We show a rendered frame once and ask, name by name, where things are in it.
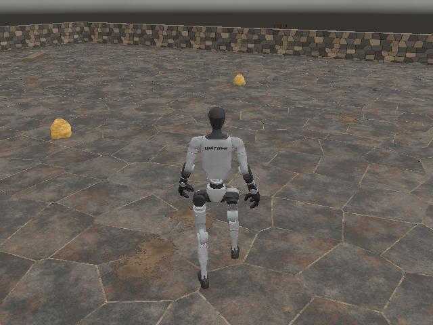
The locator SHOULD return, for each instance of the robot left hand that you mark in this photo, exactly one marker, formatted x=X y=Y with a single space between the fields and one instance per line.
x=187 y=187

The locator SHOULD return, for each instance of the right robot upper arm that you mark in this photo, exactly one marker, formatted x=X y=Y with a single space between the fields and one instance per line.
x=241 y=155

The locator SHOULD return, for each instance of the robot left forearm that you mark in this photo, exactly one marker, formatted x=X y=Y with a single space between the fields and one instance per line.
x=184 y=177

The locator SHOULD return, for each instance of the left robot upper arm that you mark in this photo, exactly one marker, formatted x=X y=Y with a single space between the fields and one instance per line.
x=191 y=153

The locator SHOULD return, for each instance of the robot right forearm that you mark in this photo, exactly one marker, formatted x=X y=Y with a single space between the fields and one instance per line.
x=250 y=182

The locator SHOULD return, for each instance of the robot right hand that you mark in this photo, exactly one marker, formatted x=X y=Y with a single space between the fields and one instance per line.
x=255 y=197

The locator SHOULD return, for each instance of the humanoid robot torso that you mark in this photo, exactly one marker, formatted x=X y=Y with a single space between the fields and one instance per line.
x=216 y=163

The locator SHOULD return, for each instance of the robot head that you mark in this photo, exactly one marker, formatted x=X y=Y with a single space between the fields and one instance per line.
x=216 y=116

